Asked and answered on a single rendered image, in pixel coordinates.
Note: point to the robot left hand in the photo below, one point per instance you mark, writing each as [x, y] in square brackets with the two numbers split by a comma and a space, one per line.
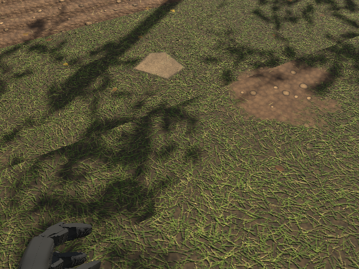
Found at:
[39, 252]

